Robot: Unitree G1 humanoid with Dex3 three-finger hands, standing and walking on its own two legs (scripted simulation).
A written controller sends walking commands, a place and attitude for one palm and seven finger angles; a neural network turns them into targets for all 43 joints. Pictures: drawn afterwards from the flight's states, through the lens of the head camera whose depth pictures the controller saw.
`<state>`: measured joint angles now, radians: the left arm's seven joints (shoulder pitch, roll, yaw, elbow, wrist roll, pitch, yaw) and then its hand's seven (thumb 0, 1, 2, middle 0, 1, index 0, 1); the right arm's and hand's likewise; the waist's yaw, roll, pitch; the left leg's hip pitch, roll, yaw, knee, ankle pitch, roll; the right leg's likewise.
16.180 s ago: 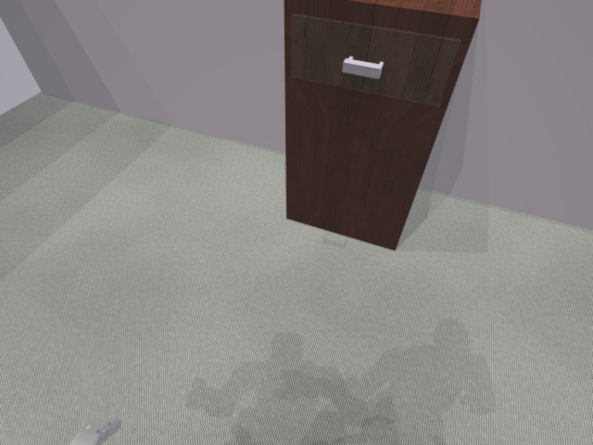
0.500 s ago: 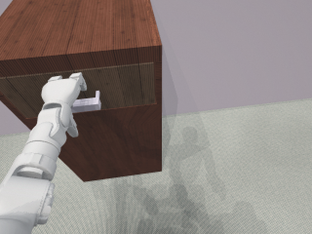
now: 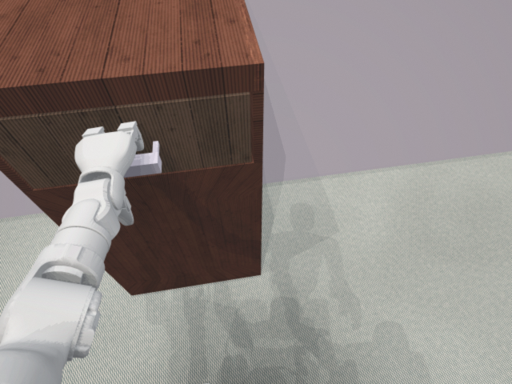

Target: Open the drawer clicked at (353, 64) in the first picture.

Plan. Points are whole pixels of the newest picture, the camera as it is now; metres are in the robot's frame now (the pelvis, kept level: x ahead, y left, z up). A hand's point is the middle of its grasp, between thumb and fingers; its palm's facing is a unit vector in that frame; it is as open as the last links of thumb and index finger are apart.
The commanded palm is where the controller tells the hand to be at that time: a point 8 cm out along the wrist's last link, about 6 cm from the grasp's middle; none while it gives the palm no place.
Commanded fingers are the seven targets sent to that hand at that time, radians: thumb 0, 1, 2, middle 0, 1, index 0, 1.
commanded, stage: lower the fingers behind the handle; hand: left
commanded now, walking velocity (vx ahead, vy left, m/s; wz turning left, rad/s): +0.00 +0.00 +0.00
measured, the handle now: (131, 157) +0.51 +0.22 +0.04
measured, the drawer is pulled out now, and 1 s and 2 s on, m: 0.00 0.00 0.00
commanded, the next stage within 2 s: lift the fingers back up to retry in 0.84 s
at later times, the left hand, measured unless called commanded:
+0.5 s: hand (121, 171) +0.47 +0.22 +0.05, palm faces -0.01 -0.01 -1.00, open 13.7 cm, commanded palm +0.45 +0.22 +0.08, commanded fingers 0.00 -0.50 0.30 -0.30 -1.20 -0.30 -1.20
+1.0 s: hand (120, 172) +0.47 +0.23 +0.05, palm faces -0.01 -0.01 -1.00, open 13.7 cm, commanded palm +0.45 +0.22 +0.09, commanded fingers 0.00 -0.50 0.30 -0.30 -1.20 -0.30 -1.20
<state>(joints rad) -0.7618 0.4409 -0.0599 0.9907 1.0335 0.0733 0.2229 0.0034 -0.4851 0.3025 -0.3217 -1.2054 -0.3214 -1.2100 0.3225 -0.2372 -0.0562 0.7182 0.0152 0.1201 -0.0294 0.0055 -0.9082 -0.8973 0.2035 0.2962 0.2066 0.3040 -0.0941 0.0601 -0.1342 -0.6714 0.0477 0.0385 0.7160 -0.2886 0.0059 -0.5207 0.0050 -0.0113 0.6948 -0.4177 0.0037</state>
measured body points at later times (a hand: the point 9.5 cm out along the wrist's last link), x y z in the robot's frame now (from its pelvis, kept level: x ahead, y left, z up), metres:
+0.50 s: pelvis -0.01 +0.00 -0.01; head +0.06 +0.00 +0.43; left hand +0.46 +0.22 +0.10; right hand +0.00 -0.28 -0.14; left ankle +0.03 +0.12 -0.71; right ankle -0.05 -0.13 -0.71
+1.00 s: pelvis -0.03 +0.01 -0.02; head +0.05 +0.01 +0.42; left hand +0.46 +0.22 +0.10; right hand -0.03 -0.26 -0.14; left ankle +0.03 +0.12 -0.71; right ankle -0.05 -0.12 -0.71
